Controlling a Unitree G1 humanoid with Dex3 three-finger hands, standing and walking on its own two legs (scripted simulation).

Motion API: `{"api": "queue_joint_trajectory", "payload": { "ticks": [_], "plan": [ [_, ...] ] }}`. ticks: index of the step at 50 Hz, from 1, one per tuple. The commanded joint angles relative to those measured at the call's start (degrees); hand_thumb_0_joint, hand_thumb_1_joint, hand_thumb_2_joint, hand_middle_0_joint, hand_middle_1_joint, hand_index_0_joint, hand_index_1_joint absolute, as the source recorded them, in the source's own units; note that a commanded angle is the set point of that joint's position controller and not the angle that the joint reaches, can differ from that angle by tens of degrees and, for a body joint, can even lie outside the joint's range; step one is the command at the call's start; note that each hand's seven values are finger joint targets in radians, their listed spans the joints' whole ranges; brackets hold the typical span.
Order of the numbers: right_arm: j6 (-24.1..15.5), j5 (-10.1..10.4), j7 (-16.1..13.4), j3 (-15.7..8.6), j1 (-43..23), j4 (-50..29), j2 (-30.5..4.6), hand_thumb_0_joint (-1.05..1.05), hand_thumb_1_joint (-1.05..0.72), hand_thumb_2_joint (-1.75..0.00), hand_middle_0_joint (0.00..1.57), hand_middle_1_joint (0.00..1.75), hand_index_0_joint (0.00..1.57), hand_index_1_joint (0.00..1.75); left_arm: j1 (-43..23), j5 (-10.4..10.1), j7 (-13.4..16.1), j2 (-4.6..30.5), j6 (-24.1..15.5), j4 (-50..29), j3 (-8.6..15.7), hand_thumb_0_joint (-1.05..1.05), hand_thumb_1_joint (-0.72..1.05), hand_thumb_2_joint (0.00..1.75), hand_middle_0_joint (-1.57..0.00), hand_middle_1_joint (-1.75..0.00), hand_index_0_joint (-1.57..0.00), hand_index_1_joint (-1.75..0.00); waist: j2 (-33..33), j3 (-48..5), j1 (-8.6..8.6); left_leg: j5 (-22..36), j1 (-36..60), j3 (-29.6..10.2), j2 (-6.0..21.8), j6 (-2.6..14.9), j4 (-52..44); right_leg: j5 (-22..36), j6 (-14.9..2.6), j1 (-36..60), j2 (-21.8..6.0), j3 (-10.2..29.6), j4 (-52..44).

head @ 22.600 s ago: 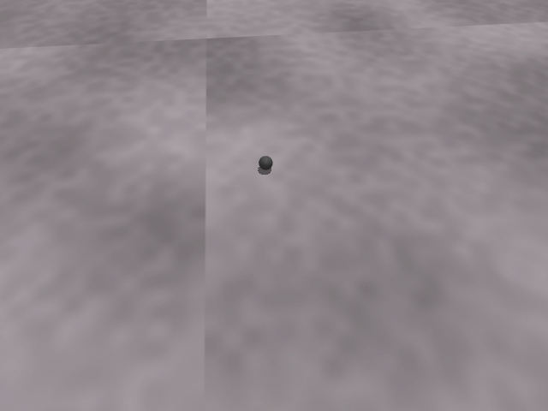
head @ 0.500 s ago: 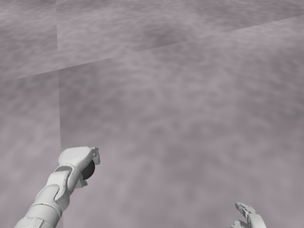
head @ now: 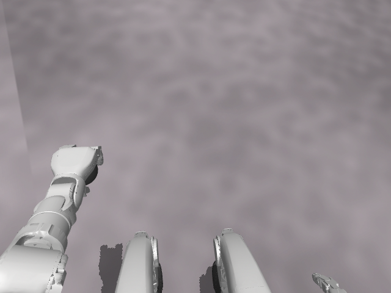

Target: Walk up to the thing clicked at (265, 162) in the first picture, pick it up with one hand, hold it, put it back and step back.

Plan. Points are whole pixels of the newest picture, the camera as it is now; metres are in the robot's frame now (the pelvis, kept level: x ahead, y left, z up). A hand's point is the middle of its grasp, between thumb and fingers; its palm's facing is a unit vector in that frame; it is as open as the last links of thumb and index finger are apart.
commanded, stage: crouch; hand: left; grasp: from above
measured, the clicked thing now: (81, 170) +0.41 +0.25 -0.12
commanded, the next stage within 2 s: lower in 1.32 s
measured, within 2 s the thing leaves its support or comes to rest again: neither
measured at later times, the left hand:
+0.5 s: hand (100, 193) +0.40 +0.26 -0.32, palm faces -0.43 -0.01 -0.90, open 8.7 cm
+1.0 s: hand (105, 194) +0.42 +0.26 -0.40, palm faces -0.45 -0.03 -0.89, open 8.7 cm
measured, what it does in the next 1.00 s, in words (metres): lowers itself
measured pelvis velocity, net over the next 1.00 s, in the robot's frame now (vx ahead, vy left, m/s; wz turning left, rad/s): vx -0.03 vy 0.00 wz -0.09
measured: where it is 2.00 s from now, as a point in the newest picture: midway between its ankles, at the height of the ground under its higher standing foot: outside the picture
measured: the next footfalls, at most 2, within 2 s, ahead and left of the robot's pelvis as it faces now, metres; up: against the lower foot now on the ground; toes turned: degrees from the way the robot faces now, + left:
none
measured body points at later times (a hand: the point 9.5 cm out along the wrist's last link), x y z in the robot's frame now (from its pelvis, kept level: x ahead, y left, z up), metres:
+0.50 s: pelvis -0.02 +0.00 -0.16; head +0.19 +0.04 +0.23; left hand +0.42 +0.25 -0.27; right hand +0.05 -0.28 -0.29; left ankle +0.07 +0.12 -0.58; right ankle +0.05 -0.14 -0.58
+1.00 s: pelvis -0.03 +0.00 -0.24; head +0.19 +0.04 +0.14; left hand +0.44 +0.26 -0.35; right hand +0.02 -0.28 -0.36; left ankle +0.07 +0.12 -0.58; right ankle +0.05 -0.14 -0.58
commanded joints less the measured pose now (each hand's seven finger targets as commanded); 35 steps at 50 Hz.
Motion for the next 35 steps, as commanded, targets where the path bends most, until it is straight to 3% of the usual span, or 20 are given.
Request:
{"api": "queue_joint_trajectory", "payload": {
  "ticks": [1, 4, 7, 8, 9, 10, 11, 12, 14, 16, 19, 21, 22, 23, 26, 27, 31, 35],
  "plan": [
    [-2.2, -1.04, -0.9, -3.28, 4.13, -3.74, -9.47, 0.0, -0.9, -0.9, 0.2, 0.3, 0.2, 0.3, -19.02, 0.02, 2.53, 15.49, 0.63, -7.88, 5.82, 0.0, 0.44, 0.79, -0.76, -0.94, -0.82, -0.88, 5.9, -31.41, 0.62, 8.66, 17.65, -1.08, -1.89, 0.21, -4.16, 9.79, -4.17, 1.46, 2.02, -3.2, -2.42],
    [-2.75, -1.6, -0.76, -3.25, 4.83, -2.74, -9.44, 0.0, -0.9, -0.9, 0.2, 0.3, 0.2, 0.3, -22.27, 0.09, 1.92, 14.56, 0.62, -5.54, 5.24, 0.0, 0.47, 0.78, -0.77, -0.93, -0.83, -0.87, 5.33, -31.98, -1.03, 6.41, 13.21, -1.71, -1.69, 0.58, 0.06, 7.85, -4.17, -4.29, 2.15, -3.58, 1.09],
    [-3.32, -1.81, -0.13, -3.34, 5.44, -2.69, -9.82, 0.0, -0.9, -0.9, 0.2, 0.3, 0.2, 0.3, -19.91, -0.62, 1.23, 16.19, -0.3, -3.49, 6.95, 0.0, 0.49, 0.78, -0.79, -0.93, -0.85, -0.87, 4.43, -31.79, -0.7, 2.36, 8.4, -2.18, -1.95, 0.58, 3.0, 4.43, -4.15, -7.48, 1.95, -3.94, 4.12],
    [-3.52, -1.9, 0.07, -3.08, 5.4, -2.42, -9.89, 0.0, -0.9, -0.9, 0.2, 0.3, 0.2, 0.3, -20.97, -0.59, 0.99, 15.57, -0.78, -3.45, 6.57, 0.0, 0.5, 0.8, -0.8, -0.92, -0.86, -0.86, 4.59, -31.07, -1.48, 0.39, 6.5, -3.0, -2.0, 0.43, 3.71, 2.82, -4.26, -10.06, 1.85, -4.23, 5.43],
    [-3.68, -1.92, 0.25, -3.09, 5.4, -2.49, -9.63, 0.0, -0.9, -0.9, 0.2, 0.3, 0.2, 0.3, -22.18, -0.54, 0.81, 16.75, -1.46, -4.33, 7.06, 0.0, 0.5, 0.79, -0.8, -0.91, -0.86, -0.86, 4.57, -31.74, -1.08, -1.53, 5.8, -2.81, -2.07, 0.47, 4.62, 1.3, -4.35, -10.74, 1.94, -4.2, 5.95],
    [-3.9, -2.08, 0.43, -2.87, 5.28, -2.41, -9.83, 0.0, -0.9, -0.9, 0.2, 0.3, 0.2, 0.3, -23.71, -0.16, 0.62, 17.46, -2.21, -4.1, 7.1, 0.0, 0.52, 0.8, -0.82, -0.92, -0.88, -0.86, 4.73, -31.1, -2.54, -3.45, 3.73, -3.13, -2.13, 0.61, 5.96, -0.11, -4.24, -12.57, 1.85, -4.26, 6.72],
    [-4.06, -2.11, 0.51, -2.9, 5.43, -2.43, -9.72, 0.0, -0.9, -0.9, 0.2, 0.3, 0.2, 0.3, -25.9, -0.02, 0.6, 17.98, -3.11, -6.04, 7.41, 0.0, 0.52, 0.79, -0.82, -0.89, -0.88, -0.84, 5.02, -32.49, -2.46, -4.86, 3.5, -3.38, -2.14, 0.56, 6.81, -1.44, -4.28, -13.77, 1.99, -4.36, 7.47],
    [-4.2, -2.25, 0.77, -2.45, 5.26, -2.01, -9.87, 0.0, -0.9, -0.9, 0.2, 0.3, 0.2, 0.3, -23.53, 0.56, 0.51, 17.53, -3.35, -1.67, 7.13, 0.0, 0.54, 0.76, -0.83, -0.89, -0.89, -0.83, 4.21, -30.43, -3.26, -4.8, 1.33, -3.62, -2.19, 0.65, 8.24, -1.31, -4.18, -15.78, 1.76, -4.49, 8.77],
    [-4.7, -2.6, 1.32, -2.01, 5.29, -1.84, -9.98, 0.0, -0.9, -0.9, 0.2, 0.3, 0.2, 0.3, -26.16, 1.07, 1.37, 20.4, -4.69, -5.95, 8.75, 0.0, 0.56, 0.78, -0.84, -0.9, -0.91, -0.84, 7.34, -34.58, -2.21, -3.1, 1.29, -3.32, -2.2, 0.54, 10.64, -0.06, -4.26, -17.14, 1.69, -4.58, 11.27],
    [-4.94, -2.96, 1.67, -1.82, 5.64, -1.27, -10.06, 0.0, -0.9, -0.9, 0.2, 0.3, 0.2, 0.3, -27.01, 1.79, 2.45, 20.88, -5.51, -6.39, 9.17, 0.0, 0.58, 0.79, -0.88, -0.87, -0.93, -0.82, 8.96, -37.8, -2.05, -1.05, 2.12, -2.73, -2.13, 0.5, 13.32, 1.3, -4.29, -18.73, 1.91, -4.77, 13.13],
    [-5.33, -3.74, 2.4, -1.32, 6.11, 0.01, -10.37, 0.0, -0.9, -0.9, 0.2, 0.3, 0.2, 0.3, -27.5, 3.12, 4.03, 21.25, -6.04, -3.74, 9.44, 0.0, 0.58, 0.8, -0.88, -0.88, -0.93, -0.82, 9.93, -35.79, -3.1, 0.62, -0.4, -2.35, -2.0, 0.45, 16.63, 2.77, -4.18, -21.64, 1.91, -5.17, 15.87],
    [-5.38, -4.08, 2.82, -1.29, 6.28, 0.28, -10.31, 0.0, -0.9, -0.9, 0.2, 0.3, 0.2, 0.3, -29.77, 3.49, 4.88, 23.63, -5.99, -5.23, 10.73, 0.0, 0.55, 0.79, -0.87, -0.85, -0.91, -0.8, 10.79, -38.9, -2.41, 3.79, -0.19, -1.54, -1.85, 0.83, 19.37, 5.34, -4.12, -21.36, 2.25, -5.18, 17.15],
    [-5.5, -4.34, 3.2, -1.06, 6.79, 0.33, -10.24, 0.0, -0.91, -0.9, 0.2, 0.3, 0.2, 0.3, -27.45, 3.94, 5.21, 23.94, -5.68, -2.75, 11.52, 0.0, 0.55, 0.8, -0.87, -0.85, -0.92, -0.81, 11.53, -38.39, -2.26, 5.63, -0.19, -1.32, -1.85, 0.74, 20.25, 6.67, -4.05, -21.36, 2.06, -5.22, 18.15],
    [-5.52, -4.55, 3.4, -1.15, 6.38, 0.42, -10.29, 0.0, -0.9, -0.9, 0.2, 0.3, 0.2, 0.3, -30.56, 3.64, 5.45, 24.26, -5.79, -5.65, 11.34, 0.0, 0.55, 0.8, -0.86, -0.86, -0.91, -0.81, 12.62, -40.92, -2.06, 6.58, -0.25, -0.99, -1.71, 0.85, 21.53, 7.76, -4.04, -21.26, 2.36, -5.32, 19.11],
    [-5.59, -4.96, 4.13, -1.08, 6.69, 0.79, -10.42, 0.0, -0.91, -0.9, 0.2, 0.3, 0.2, 0.3, -28.23, 3.79, 5.48, 23.59, -5.09, -0.8, 11.17, 0.0, 0.59, 0.8, -0.9, -0.87, -0.95, -0.82, 11.45, -36.88, -3.12, 6.32, -3.05, -1.17, -1.5, 0.9, 23.09, 7.64, -3.88, -23.2, 2.38, -5.83, 20.61],
    [-5.49, -5.06, 4.24, -1.23, 6.42, 1.1, -10.62, 0.0, -0.91, -0.9, 0.2, 0.3, 0.2, 0.3, -30.08, 3.58, 5.36, 24.19, -5.16, -2.43, 11.3, 0.0, 0.58, 0.79, -0.9, -0.84, -0.94, -0.8, 12.92, -38.24, -2.46, 6.33, -3.23, -1.12, -1.47, 0.81, 23.58, 7.63, -4.06, -23.44, 2.59, -5.86, 21.56],
    [-5.21, -5.16, 5.13, -1.48, 5.99, 0.53, -10.61, 0.0, -0.91, -0.9, 0.2, 0.3, 0.2, 0.3, -29.6, 3.05, 4.26, 24.23, -4.47, -0.39, 10.76, 0.0, 0.6, 0.8, -0.91, -0.86, -0.96, -0.81, 12.65, -37.8, -2.47, 5.85, -5.33, -1.06, -1.15, 0.9, 25.89, 7.81, -4.03, -24.3, 2.91, -6.2, 23.74],
    [-4.94, -5.41, 5.69, -1.09, 5.77, 0.55, -10.82, 0.0, -0.91, -0.9, 0.2, 0.3, 0.2, 0.3, -28.74, 2.2, 3.04, 24.41, -4.65, 2.08, 10.96, 0.0, 0.62, 0.78, -0.91, -0.88, -0.97, -0.82, 10.32, -33.72, -3.56, 4.3, -10.59, -1.14, -1.14, 1.14, 28.06, 7.17, -3.7, -25.09, 3.0, -6.43, 25.53]
  ]
}}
